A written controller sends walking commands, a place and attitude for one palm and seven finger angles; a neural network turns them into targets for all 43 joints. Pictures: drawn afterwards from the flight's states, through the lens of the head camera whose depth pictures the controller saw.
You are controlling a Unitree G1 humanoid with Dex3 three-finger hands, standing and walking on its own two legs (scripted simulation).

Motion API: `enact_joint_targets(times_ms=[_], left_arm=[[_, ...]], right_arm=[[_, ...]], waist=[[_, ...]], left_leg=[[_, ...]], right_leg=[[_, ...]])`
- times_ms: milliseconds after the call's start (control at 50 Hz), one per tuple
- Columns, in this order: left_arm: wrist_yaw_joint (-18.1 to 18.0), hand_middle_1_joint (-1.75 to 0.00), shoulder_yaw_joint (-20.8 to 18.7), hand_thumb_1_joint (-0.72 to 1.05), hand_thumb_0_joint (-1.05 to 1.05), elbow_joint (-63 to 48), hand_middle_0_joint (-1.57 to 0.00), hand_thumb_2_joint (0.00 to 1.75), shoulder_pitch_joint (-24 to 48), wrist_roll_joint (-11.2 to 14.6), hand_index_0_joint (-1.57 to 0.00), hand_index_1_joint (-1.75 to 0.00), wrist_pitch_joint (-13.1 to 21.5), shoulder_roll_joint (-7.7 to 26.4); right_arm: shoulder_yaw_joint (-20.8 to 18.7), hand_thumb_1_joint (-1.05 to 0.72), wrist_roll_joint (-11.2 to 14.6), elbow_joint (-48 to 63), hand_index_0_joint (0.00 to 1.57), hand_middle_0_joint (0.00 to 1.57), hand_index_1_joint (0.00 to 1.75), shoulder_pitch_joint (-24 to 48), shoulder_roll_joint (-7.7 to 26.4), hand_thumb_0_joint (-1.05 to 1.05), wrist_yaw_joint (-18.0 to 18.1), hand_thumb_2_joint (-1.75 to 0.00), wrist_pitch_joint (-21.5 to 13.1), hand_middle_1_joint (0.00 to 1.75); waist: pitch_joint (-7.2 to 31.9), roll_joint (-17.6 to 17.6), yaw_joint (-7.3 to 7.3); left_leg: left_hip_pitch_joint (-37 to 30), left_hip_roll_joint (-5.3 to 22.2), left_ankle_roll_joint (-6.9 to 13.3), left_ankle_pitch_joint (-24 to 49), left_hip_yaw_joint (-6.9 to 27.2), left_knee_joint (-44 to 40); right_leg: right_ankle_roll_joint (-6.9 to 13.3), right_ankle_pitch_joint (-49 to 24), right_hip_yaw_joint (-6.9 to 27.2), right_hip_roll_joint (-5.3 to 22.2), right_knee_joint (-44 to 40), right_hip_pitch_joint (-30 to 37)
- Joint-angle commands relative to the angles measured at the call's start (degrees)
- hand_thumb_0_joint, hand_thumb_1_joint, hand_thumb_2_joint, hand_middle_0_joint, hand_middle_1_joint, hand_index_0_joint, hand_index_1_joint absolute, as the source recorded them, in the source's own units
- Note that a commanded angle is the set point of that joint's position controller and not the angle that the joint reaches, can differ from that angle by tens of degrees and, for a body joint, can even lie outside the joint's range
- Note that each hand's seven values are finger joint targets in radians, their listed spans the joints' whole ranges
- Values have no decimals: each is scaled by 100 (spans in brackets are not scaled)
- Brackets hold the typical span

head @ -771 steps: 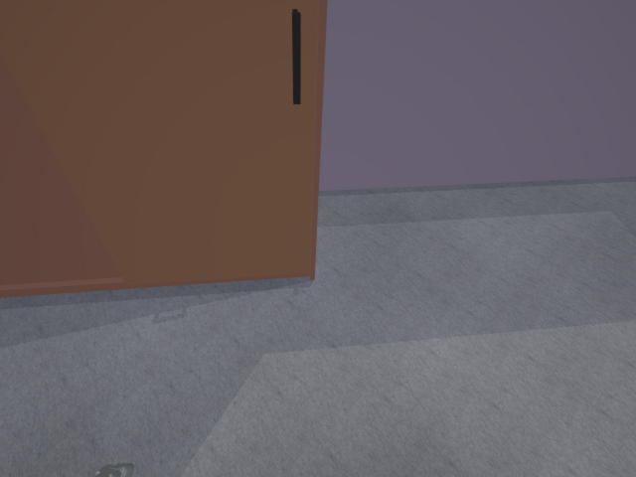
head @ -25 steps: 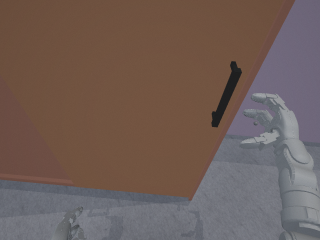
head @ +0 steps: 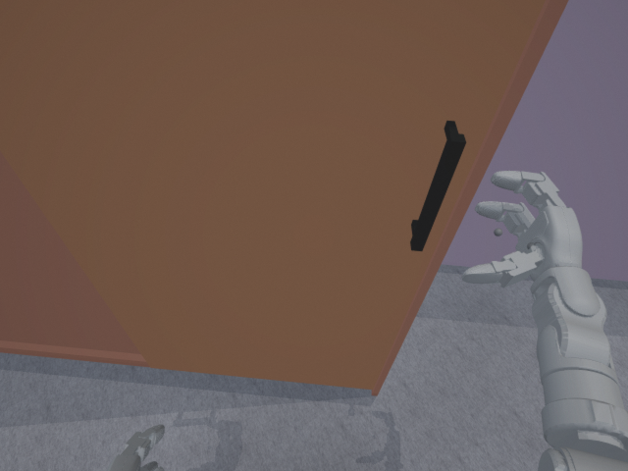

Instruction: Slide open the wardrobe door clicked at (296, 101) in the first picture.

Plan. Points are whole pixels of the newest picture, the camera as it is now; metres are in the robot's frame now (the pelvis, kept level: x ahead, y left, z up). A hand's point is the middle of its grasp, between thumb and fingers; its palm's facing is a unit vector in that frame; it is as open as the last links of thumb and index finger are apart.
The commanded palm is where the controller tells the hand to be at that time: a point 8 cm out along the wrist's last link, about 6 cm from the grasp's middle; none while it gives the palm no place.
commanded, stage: move the hooked fingers beside the handle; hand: right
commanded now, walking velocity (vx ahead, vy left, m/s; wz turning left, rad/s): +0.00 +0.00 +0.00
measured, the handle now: (432, 191) +0.47 -0.12 +0.13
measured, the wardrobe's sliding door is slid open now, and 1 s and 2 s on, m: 0.00 0.00 0.00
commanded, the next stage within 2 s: feel for the door with the fingertips in 0.48 s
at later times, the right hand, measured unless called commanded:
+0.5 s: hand (489, 237) +0.39 -0.18 +0.13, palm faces +0.02 +1.00 -0.02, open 14.0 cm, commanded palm +0.36 -0.23 +0.13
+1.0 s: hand (453, 227) +0.40 -0.14 +0.13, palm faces +0.01 +1.00 +0.00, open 14.0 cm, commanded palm +0.37 -0.20 +0.13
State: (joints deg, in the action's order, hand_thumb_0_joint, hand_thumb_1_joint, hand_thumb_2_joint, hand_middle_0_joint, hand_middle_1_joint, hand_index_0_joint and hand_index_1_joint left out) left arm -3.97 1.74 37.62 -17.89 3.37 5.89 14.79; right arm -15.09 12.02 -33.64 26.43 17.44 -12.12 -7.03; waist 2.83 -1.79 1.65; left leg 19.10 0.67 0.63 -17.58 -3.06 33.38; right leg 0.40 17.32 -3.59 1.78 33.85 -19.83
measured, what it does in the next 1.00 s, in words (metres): stands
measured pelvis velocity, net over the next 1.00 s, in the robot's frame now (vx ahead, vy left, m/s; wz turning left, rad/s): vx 0.01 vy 0.01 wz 0.01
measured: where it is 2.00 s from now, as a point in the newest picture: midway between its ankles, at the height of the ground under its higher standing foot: outside the picture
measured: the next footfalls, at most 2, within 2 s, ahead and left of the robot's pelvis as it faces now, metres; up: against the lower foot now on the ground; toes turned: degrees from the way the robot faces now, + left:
none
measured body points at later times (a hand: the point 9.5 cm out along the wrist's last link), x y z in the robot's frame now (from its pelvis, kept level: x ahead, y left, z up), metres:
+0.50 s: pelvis -0.01 +0.00 +0.00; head +0.01 +0.01 +0.45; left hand +0.13 +0.24 -0.10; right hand +0.38 -0.23 +0.13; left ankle +0.00 +0.11 -0.73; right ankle +0.00 -0.11 -0.73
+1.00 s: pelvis +0.01 +0.01 +0.00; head +0.02 +0.02 +0.45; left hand +0.12 +0.26 -0.11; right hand +0.40 -0.19 +0.13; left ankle +0.00 +0.11 -0.73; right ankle +0.00 -0.11 -0.73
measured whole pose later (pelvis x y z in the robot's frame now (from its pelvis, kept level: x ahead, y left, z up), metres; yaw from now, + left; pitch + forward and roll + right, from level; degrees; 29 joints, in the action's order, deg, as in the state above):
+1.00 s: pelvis +0.01 +0.01 +0.00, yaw +0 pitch +4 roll +0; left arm -2.4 1.4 37.0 -16.8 2.9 4.9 14.2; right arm -10.8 9.9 -31.6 26.4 12.4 -5.5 -4.9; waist 3.1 -1.8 2.0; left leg 19.2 0.2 1.2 -18.1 -2.9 33.6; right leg -0.2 17.6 -3.7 2.2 33.5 -19.5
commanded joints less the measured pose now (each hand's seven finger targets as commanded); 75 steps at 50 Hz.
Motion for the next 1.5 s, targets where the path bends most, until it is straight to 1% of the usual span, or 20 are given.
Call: enact_joint_targets(times_ms=[0,160,200,260,340,360,400,460,560,640,740,760,820,920,960,1020,1080,1140,1300,1480], left_arm=[[-53,-30,-251,90,0,-759,-20,90,304,66,-20,-30,285,781],[28,-30,-278,90,0,-904,-20,90,387,-12,-20,-30,350,724],[19,-30,-245,90,0,-862,-20,90,435,-2,-20,-30,342,692],[-3,-30,-236,90,0,-790,-20,90,449,1,-20,-30,284,751],[-42,-30,-180,90,0,-804,-20,90,508,35,-20,-30,203,723],[-44,-30,-203,90,0,-822,-20,90,470,29,-20,-30,187,753],[-51,-30,-192,90,0,-872,-20,90,499,42,-20,-30,200,712],[-55,-30,-211,90,0,-861,-20,90,436,27,-20,-30,266,719],[-73,-30,-223,90,0,-705,-20,90,327,17,-20,-30,242,792],[-9,-30,-231,90,0,-757,-20,90,346,28,-20,-30,252,706],[53,-30,-275,90,0,-805,-20,90,312,8,-20,-30,260,708],[54,-30,-288,90,0,-801,-20,90,290,-3,-20,-30,245,748],[93,-30,-292,90,0,-842,-20,90,313,-21,-20,-30,242,676],[109,-30,-284,90,0,-812,-20,90,362,-15,-20,-30,198,641],[78,-30,-283,90,0,-803,-20,90,367,-19,-20,-30,151,697],[39,-30,-261,90,0,-835,-20,90,422,-3,-20,-30,142,630],[13,-30,-254,90,0,-774,-20,90,384,10,-20,-30,133,648],[-19,-30,-237,90,0,-693,-20,90,357,23,-20,-30,126,678],[38,-30,-256,90,0,-703,-20,90,222,-7,-20,-30,83,702],[71,-30,-288,90,0,-655,-20,90,87,-19,-20,-30,49,731]], right_arm=[[30,50,100,945,30,30,120,2194,870,0,-82,-30,-86,120],[-63,50,67,2252,30,30,120,2295,972,0,216,-30,-315,120],[22,50,12,2123,30,30,120,2404,873,0,306,-30,-314,120],[-157,50,-47,1574,30,30,120,2178,1054,0,390,-30,-151,120],[29,50,-84,1105,30,30,120,2389,887,0,292,-30,88,120],[-53,50,-80,1082,30,30,120,2324,991,0,260,-30,78,120],[128,50,-41,1370,30,30,120,2659,843,0,191,-30,-16,120],[211,50,58,1508,30,30,120,2756,733,0,153,-30,-213,120],[-187,50,4,995,30,30,120,2847,1221,0,240,-30,-250,120],[231,50,-62,1025,30,30,120,2738,655,0,269,-30,-184,120],[168,50,-4,1206,30,30,120,2522,568,0,401,-30,-183,120],[17,50,-12,1204,30,30,120,2437,764,0,451,-30,-195,120],[6,50,-91,1548,30,30,120,2293,698,0,592,-30,-243,120],[160,50,-163,1520,30,30,120,2308,537,0,716,-30,-183,120],[-46,50,-179,1488,30,30,120,2359,862,0,711,-30,-158,120],[114,50,-173,1658,30,30,120,2651,701,0,644,-30,-157,120],[225,50,-88,1388,30,30,120,2760,565,0,562,-30,-160,120],[266,50,-58,961,30,30,120,3008,570,0,481,-30,-138,120],[72,50,-114,615,30,30,120,3186,755,0,497,-30,-254,120],[-66,50,-175,451,30,30,120,3469,946,0,562,-30,-424,120]], waist=[[1134,126,51],[1974,39,-84],[1691,-84,-16],[1246,374,-25],[999,36,29],[1180,149,0],[1435,-125,50],[1680,176,82],[1456,392,85],[1502,-135,37],[1697,274,-28],[1698,527,-40],[1844,259,-124],[1415,299,-24],[1426,406,-38],[1616,19,-7],[1549,371,103],[1323,358,179],[1712,280,91],[1701,253,128]], left_leg=[[-184,-88,60,1506,101,-407],[-456,-96,92,2005,70,-196],[-297,-108,81,1818,65,-240],[-292,-101,63,1529,74,-362],[-147,-64,83,1256,96,-430],[-265,-63,87,1290,108,-414],[-261,-68,97,1388,122,-390],[-306,-108,89,1528,91,-343],[-294,-89,46,1352,148,-408],[-225,-85,88,1528,111,-342],[-439,-107,64,1847,106,-306],[-532,-104,44,1901,114,-312],[-653,-95,49,2182,134,-246],[-511,-100,14,2080,168,-349],[-610,-81,7,2006,228,-393],[-623,-77,29,2119,233,-366],[-563,-102,-1,2100,219,-411],[-334,-93,-10,1761,224,-467],[-450,-90,26,1985,204,-302],[-348,-130,39,1858,195,-292]], right_leg=[[160,-1071,321,-113,-402,651],[106,-1936,421,-44,-262,1197],[88,-1725,425,-52,-315,1143],[138,-1268,401,-54,-395,772],[121,-923,366,-111,-459,614],[136,-975,365,-108,-419,633],[125,-1072,358,-128,-381,834],[137,-1259,409,-82,-312,973],[173,-979,388,-115,-327,687],[125,-1192,360,-141,-333,806],[143,-1392,316,-134,-288,785],[167,-1427,315,-114,-275,695],[154,-1652,251,-142,-279,795],[174,-1413,180,-148,-288,657],[199,-1308,175,-154,-287,584],[185,-1409,160,-184,-286,763],[204,-1355,182,-168,-270,758],[192,-1060,211,-180,-271,637],[179,-1315,241,-197,-199,620],[185,-1285,261,-173,-184,583]])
